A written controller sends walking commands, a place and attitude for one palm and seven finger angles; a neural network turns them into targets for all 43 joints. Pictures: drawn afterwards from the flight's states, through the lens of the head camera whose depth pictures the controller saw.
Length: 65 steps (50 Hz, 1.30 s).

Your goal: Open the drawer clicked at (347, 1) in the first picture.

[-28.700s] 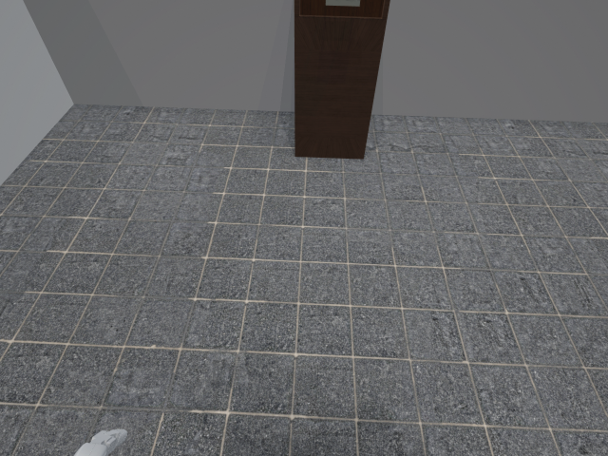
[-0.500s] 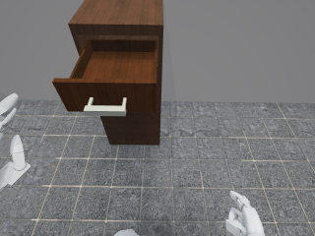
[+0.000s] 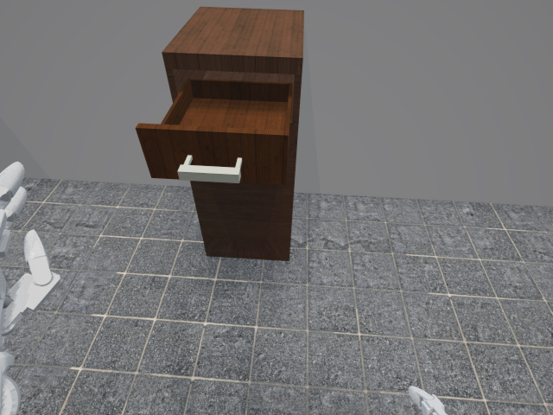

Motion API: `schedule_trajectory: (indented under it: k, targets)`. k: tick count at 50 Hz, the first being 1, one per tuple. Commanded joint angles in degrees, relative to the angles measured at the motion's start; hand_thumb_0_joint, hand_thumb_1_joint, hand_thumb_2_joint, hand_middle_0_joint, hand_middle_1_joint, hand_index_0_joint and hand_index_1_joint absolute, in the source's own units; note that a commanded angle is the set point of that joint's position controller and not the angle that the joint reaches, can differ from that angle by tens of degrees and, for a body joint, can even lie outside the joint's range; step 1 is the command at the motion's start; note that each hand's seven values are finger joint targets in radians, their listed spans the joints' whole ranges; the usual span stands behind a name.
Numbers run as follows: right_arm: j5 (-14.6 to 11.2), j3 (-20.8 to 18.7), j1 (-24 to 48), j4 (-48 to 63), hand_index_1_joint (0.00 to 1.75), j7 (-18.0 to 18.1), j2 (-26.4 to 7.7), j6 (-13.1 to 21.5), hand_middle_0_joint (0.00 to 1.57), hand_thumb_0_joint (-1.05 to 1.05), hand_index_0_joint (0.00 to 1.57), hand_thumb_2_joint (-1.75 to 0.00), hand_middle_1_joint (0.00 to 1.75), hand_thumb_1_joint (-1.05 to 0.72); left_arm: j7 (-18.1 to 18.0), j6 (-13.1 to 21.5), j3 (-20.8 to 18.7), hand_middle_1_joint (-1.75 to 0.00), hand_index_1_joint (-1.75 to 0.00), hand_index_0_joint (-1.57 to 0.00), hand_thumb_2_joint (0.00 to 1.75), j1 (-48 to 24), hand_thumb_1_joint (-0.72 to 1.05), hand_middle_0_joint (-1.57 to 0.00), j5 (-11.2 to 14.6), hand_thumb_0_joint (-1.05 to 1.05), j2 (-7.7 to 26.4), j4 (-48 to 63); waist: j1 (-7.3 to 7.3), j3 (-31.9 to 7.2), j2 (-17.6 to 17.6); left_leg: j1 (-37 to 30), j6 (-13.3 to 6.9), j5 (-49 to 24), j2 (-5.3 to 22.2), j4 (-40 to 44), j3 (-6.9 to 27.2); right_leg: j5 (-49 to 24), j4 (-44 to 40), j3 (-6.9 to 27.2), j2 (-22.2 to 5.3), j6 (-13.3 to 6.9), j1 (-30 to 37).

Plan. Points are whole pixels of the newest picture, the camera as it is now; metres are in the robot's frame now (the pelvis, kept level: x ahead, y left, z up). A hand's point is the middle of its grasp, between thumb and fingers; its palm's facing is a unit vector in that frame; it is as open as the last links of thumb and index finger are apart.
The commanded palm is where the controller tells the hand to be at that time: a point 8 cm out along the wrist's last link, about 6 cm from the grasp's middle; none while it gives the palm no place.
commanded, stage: stop stepping back and stand still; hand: left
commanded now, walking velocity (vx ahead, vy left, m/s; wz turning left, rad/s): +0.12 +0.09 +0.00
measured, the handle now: (211, 167) +0.61 +0.18 +0.02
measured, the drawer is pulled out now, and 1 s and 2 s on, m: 0.30 0.30 0.30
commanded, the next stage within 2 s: let the arm hang, fingers relaxed in 0.20 s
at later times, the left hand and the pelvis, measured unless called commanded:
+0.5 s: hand (134, 394) +0.18 +0.23 -0.09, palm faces +0.02 -0.94 -0.34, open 7.4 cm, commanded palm none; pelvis +0.01 +0.02 -0.01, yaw +0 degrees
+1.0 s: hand out of the picture +0.01 +0.27 -0.15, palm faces -0.01 -0.95 -0.31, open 7.3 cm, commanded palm none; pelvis +0.00 +0.04 +0.01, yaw +0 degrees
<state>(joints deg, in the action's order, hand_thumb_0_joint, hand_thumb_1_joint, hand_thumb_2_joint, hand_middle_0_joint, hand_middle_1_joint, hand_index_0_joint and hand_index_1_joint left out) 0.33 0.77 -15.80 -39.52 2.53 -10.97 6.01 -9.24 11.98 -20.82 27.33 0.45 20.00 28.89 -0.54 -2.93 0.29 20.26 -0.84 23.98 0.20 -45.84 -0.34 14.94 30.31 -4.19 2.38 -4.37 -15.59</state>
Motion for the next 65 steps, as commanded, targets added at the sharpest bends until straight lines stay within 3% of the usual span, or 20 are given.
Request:
schedule_trajectory:
  k: [1, 4, 7, 10, 11, 13, 14, 15, 16, 17, 18, 20, 22, 24, 26, 29, 32, 34, 41, 65]
  targets:
    - [0.2, -2.9, 7.1, 11.5, 0.3, 0.1, -6.4, 2.2, 0.2, 0.0, 0.2, -0.9, 0.3, -0.9, -0.8, 4.7, -8.0, -0.3, -0.3, -0.2, 0.9, 3.0, 0.9, -0.2, 0.5, 0.0, 12.6, 16.4, -0.11, -1.0, -3.8, 8.7, 0.3, -0.8, 1.9, -4.5, 0.4, 4.9, -17.5, 22.6, -19.4, -7.2, 5.3]
    - [0.4, -2.3, 7.8, 12.6, 0.3, 0.6, -5.5, 2.4, 0.2, 0.0, 0.2, -0.9, 0.3, -0.9, -1.2, 5.2, -9.4, -0.3, -0.3, -0.2, 0.9, 6.1, 0.9, -0.2, 0.8, 0.0, 13.5, 20.6, -0.2, -1.9, -6.7, -0.8, -0.2, -3.8, 1.2, 8.3, -3.2, 6.6, -16.8, 16.5, -16.0, -5.1, 0.4]
    - [0.8, -2.4, 6.2, 12.4, 0.3, 1.7, -6.4, 3.6, 0.2, 0.0, 0.2, -0.9, 0.3, -0.9, -1.7, 5.1, -8.8, -0.3, -0.3, -0.2, 0.9, 7.1, 0.9, -0.2, 1.2, 0.0, 12.6, 21.1, -0.83, -0.9, 0.1, -9.1, -0.8, -5.8, 0.5, 20.9, -3.5, 12.2, -13.2, 13.0, -12.0, -1.6, -2.5]
    - [0.4, -3.3, 6.4, 13.5, 0.3, 2.0, -8.9, 4.3, 0.2, 0.0, 0.2, -0.9, 0.3, -0.9, -1.9, 5.3, -8.4, -0.3, -0.3, -0.2, 0.9, 6.2, 0.9, -0.2, 1.6, 0.0, 11.5, 19.8, -0.36, 1.8, 12.5, -8.5, -6.3, -1.2, 13.7, 30.0, 15.9, 6.2, 3.5, 5.0, -2.5, 3.6, -6.9]
    - [0.0, -3.3, 6.7, 13.2, 0.3, 2.0, -8.4, 4.4, 0.2, 0.0, 0.2, -0.9, 0.3, -0.9, -2.2, 5.2, -9.8, -0.3, -0.3, -0.2, 0.9, 6.2, 0.9, -0.2, 1.7, 0.0, 12.7, 18.9, -0.06, 0.2, 10.6, -5.8, -7.1, -3.7, 15.7, 30.7, 16.7, 7.9, 6.8, 3.0, -1.8, 4.6, -4.1]
    - [-0.2, -3.0, 6.7, 12.7, 0.3, 2.1, -7.9, 4.6, 0.2, 0.0, 0.2, -0.9, 0.3, -0.9, -1.8, 4.3, -10.2, -0.3, -0.3, -0.2, 0.9, 5.8, 0.9, -0.2, 1.2, 0.0, 12.2, 15.3, -0.07, 2.9, 10.6, 2.1, -5.5, 3.9, 13.6, 32.5, 11.5, 8.6, 7.0, 3.0, -2.4, 4.4, 0.4]
    - [-0.3, -2.8, 6.7, 12.5, 0.3, 2.1, -7.9, 4.7, 0.2, 0.0, 0.2, -0.9, 0.3, -0.9, -1.7, 4.1, -10.0, -0.3, -0.3, -0.2, 0.9, 5.1, 0.9, -0.2, 1.0, 0.0, 12.1, 14.4, -0.19, 3.9, 7.9, 2.6, -4.8, -0.2, 12.5, 30.2, 9.6, 4.8, 3.2, 2.7, -2.6, 4.5, 1.9]
    - [0.1, -6.3, 8.5, -1.8, 0.3, -2.1, -13.7, 8.1, 0.2, 0.0, 0.2, -0.9, 0.3, -0.9, 6.6, -4.2, 16.6, -0.3, -0.3, -0.2, 0.9, 0.1, 0.9, -0.2, -3.9, 0.0, -0.9, -31.3, -2.83, 3.4, 5.2, -2.7, -2.4, -20.9, 8.4, 17.2, 4.5, -8.6, 5.7, 3.3, -5.7, 4.3, -6.8]
    - [0.0, -6.7, 5.5, -0.5, 0.3, -2.6, -13.6, 2.8, 0.2, 0.0, 0.2, -0.9, 0.3, -0.9, 8.4, -10.6, 14.4, -0.3, -0.3, -0.2, 0.9, -0.6, 0.9, -0.2, -3.7, 0.0, -0.4, -33.1, -1.26, 0.0, 2.5, -2.4, -1.7, -28.5, 7.7, 15.9, 2.3, -14.5, 3.0, 5.7, -8.0, 4.2, -2.6]
    - [-0.2, -6.2, 4.5, 0.5, 0.3, -2.3, -11.2, 1.6, 0.2, 0.0, 0.2, -0.9, 0.3, -0.9, 8.7, -12.3, 14.8, -0.3, -0.3, -0.2, 0.9, 0.7, 0.9, -0.2, -3.4, 0.0, -1.2, -33.5, -1.15, -1.1, -1.2, -3.2, -0.9, -27.9, 6.9, 14.4, 1.6, -17.8, 2.7, 6.0, -8.0, 3.7, -1.5]
    - [-0.2, -5.8, 4.0, -0.4, 0.3, -2.2, -10.5, 0.9, 0.2, 0.0, 0.2, -0.9, 0.3, -0.9, 8.8, -12.3, 15.4, -0.3, -0.3, -0.2, 0.9, -2.0, 0.9, -0.2, -3.3, 0.0, -1.4, -35.6, -1.14, -2.0, -5.3, -2.0, -0.9, -23.1, 6.7, 14.0, 2.3, -15.4, 1.7, 6.3, -8.5, 3.3, -1.7]
    - [0.3, -5.0, 3.6, -0.5, 0.3, -2.3, -10.1, -1.1, 0.2, 0.0, 0.2, -0.9, 0.3, -0.9, 8.8, -11.7, 15.5, -0.3, -0.3, -0.2, 0.9, -6.1, 0.9, -0.2, -3.4, 0.0, 1.4, -41.6, -0.54, -2.2, -18.1, -1.8, -0.2, -21.0, 3.3, 10.2, 1.4, -25.1, -1.9, 9.8, -11.5, 0.6, 1.9]
    - [0.8, -4.5, 5.0, -0.6, 0.3, -2.2, -11.0, -3.2, 0.2, 0.0, 0.2, -0.9, 0.3, -0.9, 8.6, -11.3, 14.7, -0.3, -0.3, -0.2, 0.9, -7.4, 0.9, -0.2, -3.0, 0.0, 4.1, -48.8, 0.44, -0.1, -20.5, 1.2, 0.2, -10.6, 0.7, 8.6, 0.9, -34.3, -3.6, 13.3, -14.3, -2.2, 6.6]
    - [1.0, -4.4, 6.1, -1.6, 0.3, -2.1, -11.0, -4.6, 0.2, 0.0, 0.2, -0.9, 0.3, -0.9, 8.3, -11.4, 15.1, -0.3, -0.3, -0.2, 0.9, -9.4, 0.9, -0.2, -2.8, 0.0, 5.8, -56.2, 0.83, 1.6, -16.9, 1.3, 0.1, -4.7, 0.0, 9.6, 1.0, -35.6, -4.4, 14.1, -14.8, -3.3, 8.5]
    - [0.9, -3.4, 4.4, -4.0, 0.3, -2.2, -9.5, -5.2, 0.2, 0.0, 0.2, -0.9, 0.3, -0.9, 7.9, -11.8, 16.4, -0.3, -0.3, -0.2, 0.9, -12.8, 0.9, -0.2, -2.2, 0.0, 5.0, -61.4, -0.42, 2.0, -6.9, -5.1, 0.1, -16.7, 1.6, 15.9, 1.9, -24.2, -4.7, 11.9, -12.6, -1.6, 4.9]
    - [1.0, -2.1, 5.1, -7.7, 0.3, -1.9, -9.3, -5.1, 0.2, 0.0, 0.2, -0.9, 0.3, -0.9, 8.0, -11.8, 18.0, -0.3, -0.3, -0.2, 0.9, -12.2, 0.9, -0.2, -1.4, 0.0, 1.8, -69.8, 0.55, 2.0, 9.8, -8.1, -1.6, -26.9, 6.3, 21.9, 6.0, -8.5, -4.6, 7.9, -6.9, 2.3, 4.6]
    - [0.9, -2.0, 4.5, -10.4, 0.3, -1.1, -7.9, -5.3, 0.2, 0.0, 0.2, -0.9, 0.3, -0.9, 7.9, -11.7, 17.7, -0.3, -0.3, -0.2, 0.9, -10.2, 0.9, -0.2, -1.4, 0.0, -0.6, -76.7, 1.01, 0.7, 11.9, -7.8, -1.6, -22.5, 6.3, 23.8, 5.7, -7.3, -7.9, 7.1, -6.8, 2.1, 8.5]
    - [0.7, -1.9, 3.5, -12.2, 0.3, -1.0, -7.9, -5.4, 0.2, 0.0, 0.2, -0.9, 0.3, -0.9, 8.1, -11.5, 18.2, -0.3, -0.3, -0.2, 0.9, -10.5, 0.9, -0.2, -1.2, 0.0, 0.3, -79.8, 0.8, -0.3, 11.9, -8.5, -1.3, -19.7, 5.9, 24.5, 5.3, -7.7, -9.2, 7.4, -7.1, 1.7, 9.6]
    - [0.4, -2.7, 1.4, -17.0, 0.3, -0.6, -10.4, -5.5, 0.2, 0.0, 0.2, -0.9, 0.3, -0.9, 8.2, -11.2, 18.9, -0.3, -0.3, -0.2, 0.9, -12.5, 0.9, -0.2, -1.1, 0.0, 1.2, -87.2, 0.04, 3.5, 0.3, -10.5, -1.5, -15.9, 6.7, 27.4, 6.0, -4.9, -12.7, 7.2, -7.6, 1.5, 6.9]
    - [0.4, -3.1, 5.8, -21.9, 0.3, -1.2, -12.6, -4.8, 0.2, 0.0, 0.2, -0.9, 0.3, -0.9, 7.9, -10.3, 18.3, -0.3, -0.3, -0.2, 0.9, -17.1, 0.9, -0.2, -1.4, 0.0, 5.5, -90.4, 0.32, 5.6, -0.3, -12.1, -1.2, -15.9, 6.4, 31.0, 5.0, -4.7, -14.9, 8.8, -8.5, 2.1, 5.9]
